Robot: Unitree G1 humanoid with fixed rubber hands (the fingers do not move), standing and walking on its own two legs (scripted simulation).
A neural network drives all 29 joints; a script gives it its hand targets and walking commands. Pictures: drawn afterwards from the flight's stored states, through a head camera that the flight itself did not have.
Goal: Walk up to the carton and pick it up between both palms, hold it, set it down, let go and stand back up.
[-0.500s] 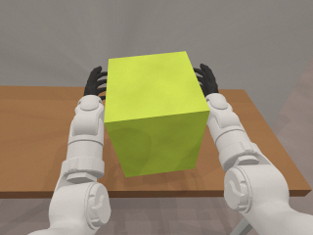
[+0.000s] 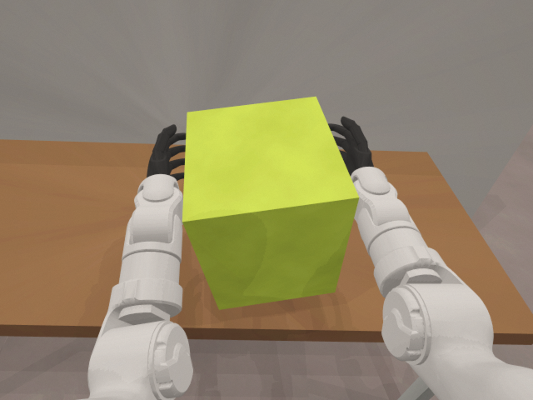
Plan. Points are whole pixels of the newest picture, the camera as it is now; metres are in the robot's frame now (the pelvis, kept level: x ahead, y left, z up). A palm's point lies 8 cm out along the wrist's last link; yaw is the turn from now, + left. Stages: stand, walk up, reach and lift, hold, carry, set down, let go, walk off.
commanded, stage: set down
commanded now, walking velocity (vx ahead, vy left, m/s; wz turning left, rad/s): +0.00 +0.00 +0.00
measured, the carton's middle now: (265, 207) +0.40 +0.04 +0.11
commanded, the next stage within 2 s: none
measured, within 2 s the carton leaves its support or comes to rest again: neither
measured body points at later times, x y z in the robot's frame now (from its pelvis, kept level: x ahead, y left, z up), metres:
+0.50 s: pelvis +0.01 +0.00 +0.00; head -0.01 +0.01 +0.45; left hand +0.40 +0.20 +0.16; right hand +0.45 -0.09 +0.16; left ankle +0.00 +0.14 -0.75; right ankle +0.00 -0.10 -0.75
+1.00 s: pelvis +0.02 +0.00 +0.00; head +0.01 +0.01 +0.45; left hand +0.41 +0.20 +0.14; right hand +0.47 -0.09 +0.14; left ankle +0.00 +0.14 -0.75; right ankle +0.00 -0.10 -0.75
